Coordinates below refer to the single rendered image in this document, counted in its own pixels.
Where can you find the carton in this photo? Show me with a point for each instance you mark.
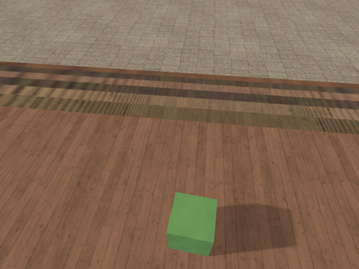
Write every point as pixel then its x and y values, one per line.
pixel 191 226

